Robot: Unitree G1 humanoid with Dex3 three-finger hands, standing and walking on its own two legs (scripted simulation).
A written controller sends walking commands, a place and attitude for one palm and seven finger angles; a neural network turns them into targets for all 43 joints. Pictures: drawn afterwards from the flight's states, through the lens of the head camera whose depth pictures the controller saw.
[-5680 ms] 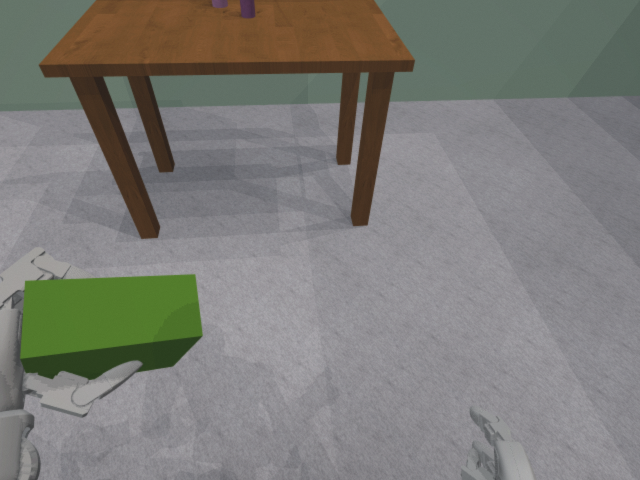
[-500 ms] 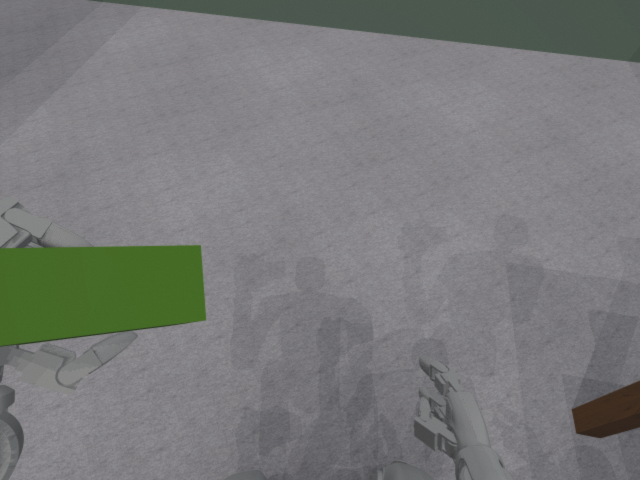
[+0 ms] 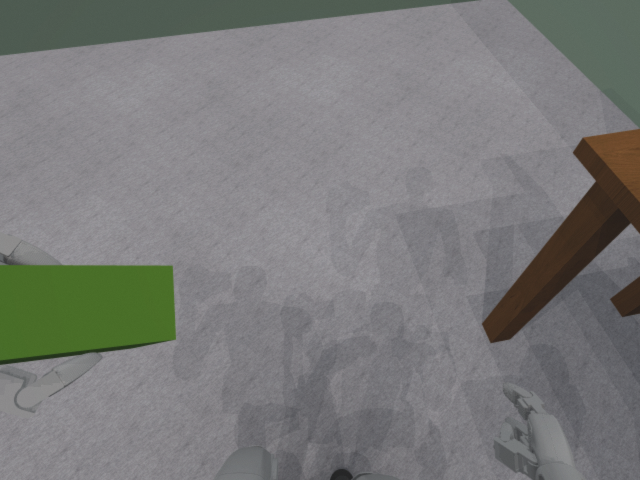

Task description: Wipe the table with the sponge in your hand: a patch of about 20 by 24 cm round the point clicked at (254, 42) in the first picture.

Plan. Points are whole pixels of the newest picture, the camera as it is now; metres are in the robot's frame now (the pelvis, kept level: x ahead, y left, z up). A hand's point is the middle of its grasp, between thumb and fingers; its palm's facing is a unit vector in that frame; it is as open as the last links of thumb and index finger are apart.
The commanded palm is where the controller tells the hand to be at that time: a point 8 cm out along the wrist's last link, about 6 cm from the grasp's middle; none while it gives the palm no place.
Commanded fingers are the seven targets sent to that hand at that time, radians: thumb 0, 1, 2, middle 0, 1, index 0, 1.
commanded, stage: turn to face it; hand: left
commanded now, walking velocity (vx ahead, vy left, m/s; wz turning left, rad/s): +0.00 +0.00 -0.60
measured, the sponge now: (98, 315) +0.24 +0.20 +0.17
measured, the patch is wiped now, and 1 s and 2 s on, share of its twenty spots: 0.00 0.00 0.00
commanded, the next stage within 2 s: none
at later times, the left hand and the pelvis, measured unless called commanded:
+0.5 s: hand (58, 384) +0.18 +0.20 +0.18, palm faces +0.22 -0.87 -0.45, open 10.2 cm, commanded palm +0.15 +0.23 +0.18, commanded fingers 0.00 0.10 1.30 -1.20 -1.60 -1.20 -1.60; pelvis -0.09 +0.01 +0.00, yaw -18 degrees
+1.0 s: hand (216, 447) +0.14 +0.08 +0.17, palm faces -0.11 -0.86 -0.49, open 10.2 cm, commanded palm +0.12 +0.12 +0.18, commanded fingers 0.00 0.10 1.30 -1.20 -1.60 -1.20 -1.60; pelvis -0.18 -0.01 -0.01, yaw -35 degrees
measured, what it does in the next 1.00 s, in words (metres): walks backwards, turning right: left foot, then right foot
